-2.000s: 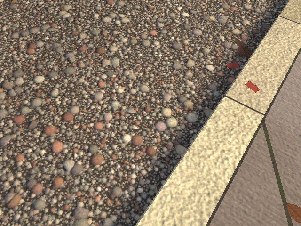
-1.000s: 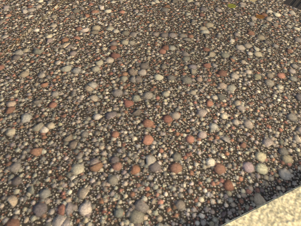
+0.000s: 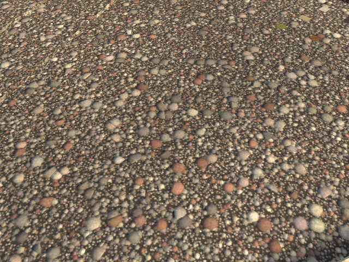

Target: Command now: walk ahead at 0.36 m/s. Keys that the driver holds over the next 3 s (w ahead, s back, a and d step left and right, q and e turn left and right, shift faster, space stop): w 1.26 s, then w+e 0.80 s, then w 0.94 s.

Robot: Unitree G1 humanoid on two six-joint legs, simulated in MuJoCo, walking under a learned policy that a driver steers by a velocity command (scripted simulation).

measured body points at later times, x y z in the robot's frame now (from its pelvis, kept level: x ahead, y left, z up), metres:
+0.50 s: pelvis +0.24 +0.02 +0.00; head +0.25 +0.03 +0.45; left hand +0.44 +0.24 -0.08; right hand +0.20 -0.20 -0.14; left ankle +0.17 +0.12 -0.73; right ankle +0.35 -0.12 -0.68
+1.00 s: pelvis +0.54 -0.03 -0.09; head +0.56 -0.03 +0.36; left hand +0.56 +0.23 -0.22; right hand +0.68 -0.29 -0.20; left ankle +0.68 +0.14 -0.76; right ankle +0.53 -0.12 -0.83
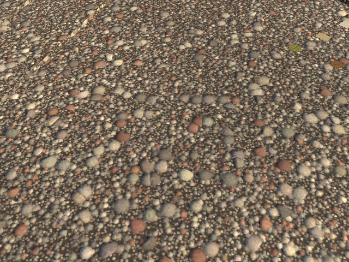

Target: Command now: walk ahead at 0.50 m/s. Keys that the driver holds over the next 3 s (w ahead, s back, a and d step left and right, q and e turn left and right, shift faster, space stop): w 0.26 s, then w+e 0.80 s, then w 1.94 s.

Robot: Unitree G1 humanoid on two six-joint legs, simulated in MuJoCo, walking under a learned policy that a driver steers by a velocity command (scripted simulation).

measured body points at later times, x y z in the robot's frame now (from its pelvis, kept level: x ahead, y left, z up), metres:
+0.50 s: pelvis +0.26 +0.07 +0.01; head +0.28 +0.08 +0.46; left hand +0.41 +0.34 -0.12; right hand +0.28 -0.20 -0.12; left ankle +0.24 +0.16 -0.74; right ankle +0.38 -0.12 -0.66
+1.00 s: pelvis +0.53 -0.03 +0.00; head +0.56 -0.05 +0.45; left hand +0.69 +0.20 -0.12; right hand +0.59 -0.34 -0.10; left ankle +0.65 +0.12 -0.67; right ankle +0.52 -0.09 -0.74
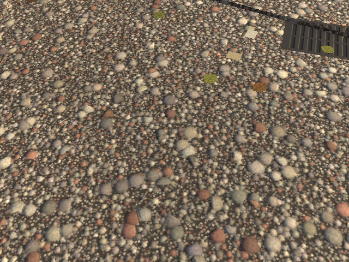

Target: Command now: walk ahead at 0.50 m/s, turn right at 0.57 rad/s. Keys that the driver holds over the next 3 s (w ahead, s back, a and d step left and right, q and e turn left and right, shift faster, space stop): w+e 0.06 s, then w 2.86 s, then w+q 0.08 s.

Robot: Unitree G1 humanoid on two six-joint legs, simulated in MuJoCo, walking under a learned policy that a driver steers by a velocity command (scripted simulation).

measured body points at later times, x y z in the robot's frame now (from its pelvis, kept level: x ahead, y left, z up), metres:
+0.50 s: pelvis +0.28 +0.05 +0.00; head +0.31 +0.06 +0.45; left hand +0.45 +0.30 -0.11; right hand +0.30 -0.22 -0.12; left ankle +0.30 +0.14 -0.74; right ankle +0.32 -0.11 -0.68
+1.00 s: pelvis +0.54 -0.05 +0.00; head +0.56 -0.07 +0.45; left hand +0.65 +0.21 -0.11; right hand +0.62 -0.34 -0.12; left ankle +0.61 +0.11 -0.67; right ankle +0.54 -0.14 -0.74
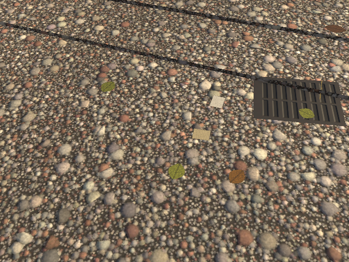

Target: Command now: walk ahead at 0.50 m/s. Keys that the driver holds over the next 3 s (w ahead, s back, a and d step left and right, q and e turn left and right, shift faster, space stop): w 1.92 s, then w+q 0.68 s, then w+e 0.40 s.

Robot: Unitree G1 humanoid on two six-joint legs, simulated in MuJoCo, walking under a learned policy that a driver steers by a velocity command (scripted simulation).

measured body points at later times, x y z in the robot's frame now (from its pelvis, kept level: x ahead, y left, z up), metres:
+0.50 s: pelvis +0.27 +0.07 +0.00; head +0.30 +0.08 +0.45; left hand +0.37 +0.35 -0.13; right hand +0.36 -0.20 -0.12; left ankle +0.30 +0.15 -0.75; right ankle +0.28 -0.09 -0.67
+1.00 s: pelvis +0.55 +0.00 -0.01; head +0.58 -0.02 +0.44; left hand +0.65 +0.27 -0.12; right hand +0.63 -0.28 -0.14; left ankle +0.50 +0.16 -0.66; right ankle +0.59 -0.09 -0.75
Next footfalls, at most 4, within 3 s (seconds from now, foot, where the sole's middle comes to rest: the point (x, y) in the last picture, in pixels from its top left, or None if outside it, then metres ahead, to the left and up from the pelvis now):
0.30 left None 0.34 0.16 -0.78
0.84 right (216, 227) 0.63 -0.09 -0.78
1.38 left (159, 164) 0.94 0.15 -0.78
1.92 right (209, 116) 1.24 -0.09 -0.78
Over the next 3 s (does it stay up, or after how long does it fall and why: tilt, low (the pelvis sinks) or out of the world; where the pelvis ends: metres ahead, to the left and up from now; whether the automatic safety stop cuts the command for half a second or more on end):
stays up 1.68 0.13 -0.02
